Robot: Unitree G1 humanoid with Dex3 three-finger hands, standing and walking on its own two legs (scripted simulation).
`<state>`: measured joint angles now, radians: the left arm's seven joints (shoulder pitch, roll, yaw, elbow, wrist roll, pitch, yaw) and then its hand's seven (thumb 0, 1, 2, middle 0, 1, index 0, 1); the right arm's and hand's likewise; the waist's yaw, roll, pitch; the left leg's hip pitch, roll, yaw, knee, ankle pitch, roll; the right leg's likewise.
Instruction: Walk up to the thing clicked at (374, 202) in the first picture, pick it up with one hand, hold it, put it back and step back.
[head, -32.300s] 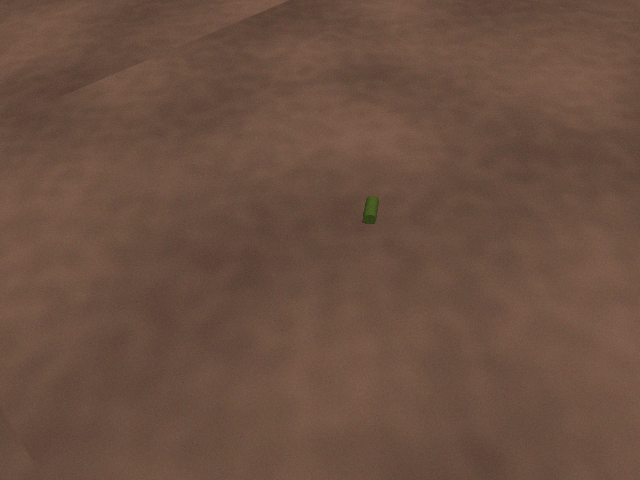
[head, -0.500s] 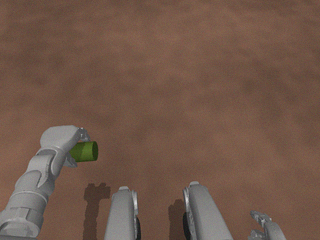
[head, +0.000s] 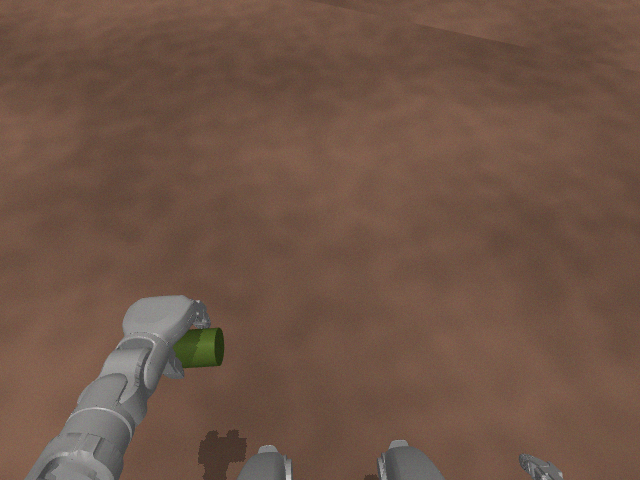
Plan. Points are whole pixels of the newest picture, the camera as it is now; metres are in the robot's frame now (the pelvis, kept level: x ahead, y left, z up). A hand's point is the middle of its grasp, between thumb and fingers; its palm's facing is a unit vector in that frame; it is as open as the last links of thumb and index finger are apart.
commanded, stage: lift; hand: left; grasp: from above
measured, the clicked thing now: (180, 349) +0.34 +0.22 -0.11
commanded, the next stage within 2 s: hold in 0.20 s
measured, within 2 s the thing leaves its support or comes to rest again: neither
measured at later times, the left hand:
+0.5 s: hand (160, 315) +0.35 +0.22 -0.02, palm faces -0.47 -0.02 -0.88, open 8.3 cm
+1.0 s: hand (158, 313) +0.34 +0.22 +0.01, palm faces -0.46 -0.01 -0.89, open 8.3 cm
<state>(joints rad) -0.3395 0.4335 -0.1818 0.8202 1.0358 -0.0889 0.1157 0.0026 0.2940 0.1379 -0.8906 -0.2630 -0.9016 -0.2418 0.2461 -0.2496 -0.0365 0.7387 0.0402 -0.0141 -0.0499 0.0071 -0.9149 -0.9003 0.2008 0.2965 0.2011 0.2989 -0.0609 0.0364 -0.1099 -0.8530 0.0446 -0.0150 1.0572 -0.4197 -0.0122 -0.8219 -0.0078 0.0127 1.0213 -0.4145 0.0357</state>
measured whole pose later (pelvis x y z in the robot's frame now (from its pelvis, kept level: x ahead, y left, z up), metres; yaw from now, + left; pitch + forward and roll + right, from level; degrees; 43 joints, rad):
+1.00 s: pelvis +0.04 +0.00 +0.06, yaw +0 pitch +4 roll +0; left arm -0.25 0.42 -0.20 0.69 1.02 -0.09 -0.02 0.00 0.30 0.16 -0.90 -0.21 -0.92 -0.18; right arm 0.21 -0.25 -0.05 0.69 0.05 0.07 -0.05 0.01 -0.90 -0.89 0.20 0.30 0.20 0.30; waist -0.02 0.04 -0.05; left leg -0.40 0.03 0.02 0.65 -0.31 -0.02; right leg -0.40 -0.02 0.03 0.64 -0.31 0.03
